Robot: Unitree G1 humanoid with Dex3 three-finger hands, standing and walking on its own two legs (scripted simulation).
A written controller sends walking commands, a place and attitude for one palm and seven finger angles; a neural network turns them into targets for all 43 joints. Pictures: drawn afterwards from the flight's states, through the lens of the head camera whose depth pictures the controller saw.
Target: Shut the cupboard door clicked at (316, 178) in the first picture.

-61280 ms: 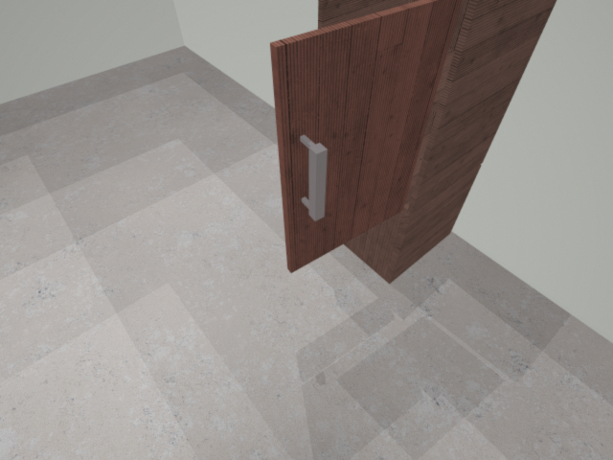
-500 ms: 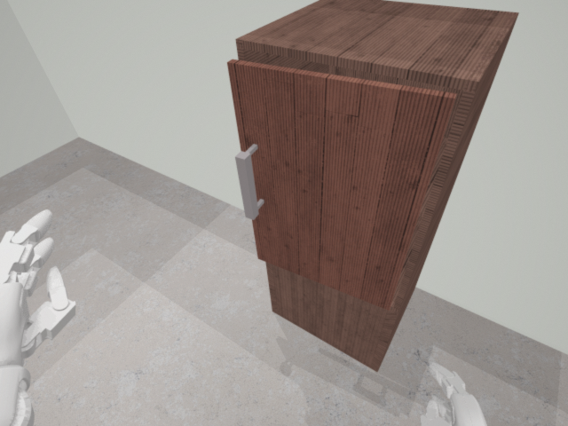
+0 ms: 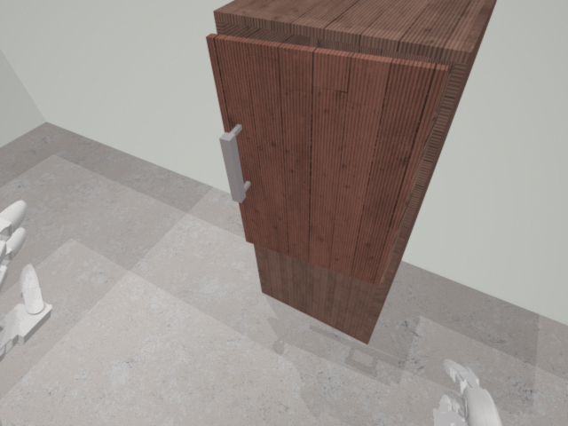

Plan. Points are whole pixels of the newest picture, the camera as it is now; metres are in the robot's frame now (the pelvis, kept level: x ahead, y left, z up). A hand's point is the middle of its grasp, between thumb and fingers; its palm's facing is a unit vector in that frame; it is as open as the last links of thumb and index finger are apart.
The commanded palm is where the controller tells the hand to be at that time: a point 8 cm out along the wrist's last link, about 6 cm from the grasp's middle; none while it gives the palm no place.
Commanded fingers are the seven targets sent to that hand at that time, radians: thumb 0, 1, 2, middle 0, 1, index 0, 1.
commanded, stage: step back with the hand held close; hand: left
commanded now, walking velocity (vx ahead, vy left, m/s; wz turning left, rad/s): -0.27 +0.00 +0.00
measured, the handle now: (238, 164) +0.64 +0.15 -0.01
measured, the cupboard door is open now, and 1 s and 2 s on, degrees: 6 6 6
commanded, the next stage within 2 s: stop stepping back and stand still in 1.50 s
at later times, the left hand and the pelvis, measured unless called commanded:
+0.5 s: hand out of the picture +0.12 +0.28 +0.16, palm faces +0.48 -0.76 -0.44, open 7.4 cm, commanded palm +0.06 +0.31 +0.18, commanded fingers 0.00 0.90 0.90 -0.20 -0.30 -0.20 -0.30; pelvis -0.07 +0.00 -0.02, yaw +1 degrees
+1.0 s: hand out of the picture +0.05 +0.29 +0.17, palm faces +0.55 -0.69 -0.48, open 7.4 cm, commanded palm -0.02 +0.31 +0.18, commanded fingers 0.00 0.90 0.90 -0.20 -0.30 -0.20 -0.30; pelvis -0.13 -0.01 -0.03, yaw +7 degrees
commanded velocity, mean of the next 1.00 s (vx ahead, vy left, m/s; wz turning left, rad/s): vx -0.34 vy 0.00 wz -0.04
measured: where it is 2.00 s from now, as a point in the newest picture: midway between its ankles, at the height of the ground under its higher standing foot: outside the picture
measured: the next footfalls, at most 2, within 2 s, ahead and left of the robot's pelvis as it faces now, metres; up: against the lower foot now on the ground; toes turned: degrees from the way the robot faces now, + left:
right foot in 1.42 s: -0.23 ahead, -0.13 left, +0.00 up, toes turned +7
left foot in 1.56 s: -0.13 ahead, +0.12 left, +0.00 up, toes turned +7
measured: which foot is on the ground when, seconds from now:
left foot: down 0.00-1.00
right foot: down 0.00-1.00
